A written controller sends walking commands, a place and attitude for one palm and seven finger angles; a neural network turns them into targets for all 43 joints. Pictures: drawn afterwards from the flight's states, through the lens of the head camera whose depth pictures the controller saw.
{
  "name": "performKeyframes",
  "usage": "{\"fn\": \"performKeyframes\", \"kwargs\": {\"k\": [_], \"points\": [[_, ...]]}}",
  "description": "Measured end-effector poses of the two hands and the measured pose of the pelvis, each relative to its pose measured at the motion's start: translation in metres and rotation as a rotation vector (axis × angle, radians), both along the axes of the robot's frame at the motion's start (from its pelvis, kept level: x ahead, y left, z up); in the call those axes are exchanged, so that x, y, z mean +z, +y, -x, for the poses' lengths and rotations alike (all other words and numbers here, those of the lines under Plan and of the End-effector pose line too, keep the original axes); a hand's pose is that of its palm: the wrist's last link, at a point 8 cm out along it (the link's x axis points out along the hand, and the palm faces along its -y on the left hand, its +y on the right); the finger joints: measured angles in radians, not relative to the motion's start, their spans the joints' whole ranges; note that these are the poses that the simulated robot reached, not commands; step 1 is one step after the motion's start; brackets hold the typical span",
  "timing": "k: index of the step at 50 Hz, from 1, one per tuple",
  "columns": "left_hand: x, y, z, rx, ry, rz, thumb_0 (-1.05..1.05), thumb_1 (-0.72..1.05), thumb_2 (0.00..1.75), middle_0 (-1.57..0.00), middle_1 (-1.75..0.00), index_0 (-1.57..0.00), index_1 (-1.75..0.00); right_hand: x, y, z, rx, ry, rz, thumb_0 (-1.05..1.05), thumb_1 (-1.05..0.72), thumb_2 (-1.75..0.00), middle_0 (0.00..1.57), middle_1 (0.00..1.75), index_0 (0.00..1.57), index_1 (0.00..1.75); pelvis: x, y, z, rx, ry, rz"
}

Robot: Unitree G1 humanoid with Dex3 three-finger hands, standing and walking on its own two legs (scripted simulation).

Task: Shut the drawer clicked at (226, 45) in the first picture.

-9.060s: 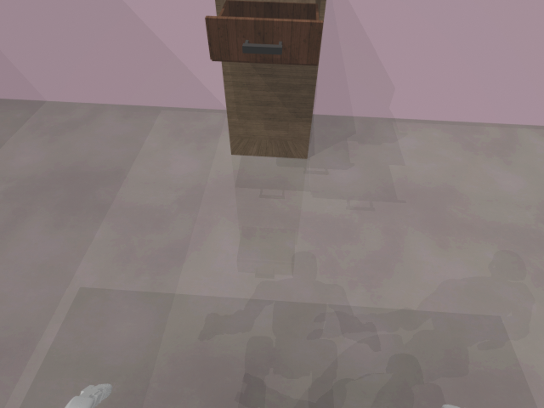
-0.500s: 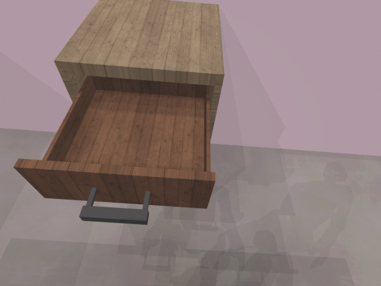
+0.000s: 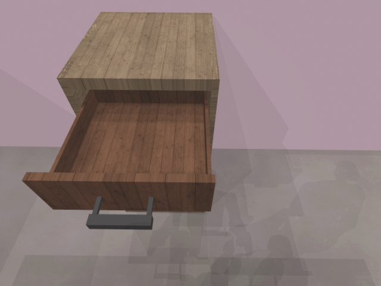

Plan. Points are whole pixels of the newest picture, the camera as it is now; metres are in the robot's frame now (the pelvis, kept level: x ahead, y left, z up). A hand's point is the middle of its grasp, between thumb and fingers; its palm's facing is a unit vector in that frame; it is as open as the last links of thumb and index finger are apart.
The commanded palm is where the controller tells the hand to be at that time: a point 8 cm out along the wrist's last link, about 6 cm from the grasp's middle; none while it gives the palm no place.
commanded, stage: come to a stop and stand still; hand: left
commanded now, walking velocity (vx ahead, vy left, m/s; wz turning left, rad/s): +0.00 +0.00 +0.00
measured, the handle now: (122, 211) +0.27 +0.17 +0.00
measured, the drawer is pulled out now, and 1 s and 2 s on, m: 0.29 0.29 0.30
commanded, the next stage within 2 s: look again from close up in 0.74 s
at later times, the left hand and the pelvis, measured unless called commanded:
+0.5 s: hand out of the picture +0.01 +0.22 -0.17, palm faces +0.00 -0.98 -0.22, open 7.4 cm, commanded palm none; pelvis +0.00 +0.04 +0.00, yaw +0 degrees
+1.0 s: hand out of the picture +0.02 +0.20 -0.17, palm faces +0.02 -0.98 -0.20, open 7.4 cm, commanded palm none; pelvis +0.01 +0.03 +0.01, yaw +0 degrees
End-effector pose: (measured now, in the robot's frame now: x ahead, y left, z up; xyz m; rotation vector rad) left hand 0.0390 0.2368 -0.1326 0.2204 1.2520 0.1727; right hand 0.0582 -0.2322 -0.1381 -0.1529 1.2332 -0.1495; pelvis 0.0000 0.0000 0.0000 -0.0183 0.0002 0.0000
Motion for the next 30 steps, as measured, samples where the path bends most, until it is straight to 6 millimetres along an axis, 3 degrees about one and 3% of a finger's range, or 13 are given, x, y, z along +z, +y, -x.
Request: {"fn": "performKeyframes", "kwargs": {"k": [9,16,22,30], "points": [[0.003,0.021,-0.014,-0.028,-0.068,0.016,0.01,0.91,0.90,-0.20,-0.30,-0.20,-0.29,-0.002,0.026,0.041,0.009,0.032,-0.010,0.00,-0.91,-0.90,0.19,0.30,0.20,0.30,-0.001,0.023,0.010,-0.003,-0.013,-0.010],[0.002,0.029,0.001,-0.025,-0.014,0.024,0.00,0.91,0.90,-0.20,-0.30,-0.20,-0.29,-0.003,0.041,0.065,0.008,0.100,-0.027,0.01,-0.91,-0.90,0.20,0.30,0.20,0.30,0.002,0.033,0.013,-0.008,-0.004,-0.017],[-0.002,0.030,0.022,-0.002,0.061,0.036,0.00,0.91,0.90,-0.20,-0.30,-0.20,-0.29,-0.002,0.046,0.068,0.003,0.127,-0.026,0.01,-0.91,-0.90,0.20,0.30,0.20,0.30,0.003,0.036,0.008,-0.008,-0.002,-0.019],[-0.006,0.022,0.036,0.026,0.112,0.058,0.01,0.91,0.90,-0.20,-0.30,-0.20,-0.29,-0.001,0.045,0.052,0.009,0.114,-0.014,0.00,-0.91,-0.90,0.20,0.30,0.20,0.30,0.004,0.036,0.000,-0.006,-0.011,-0.017]]}}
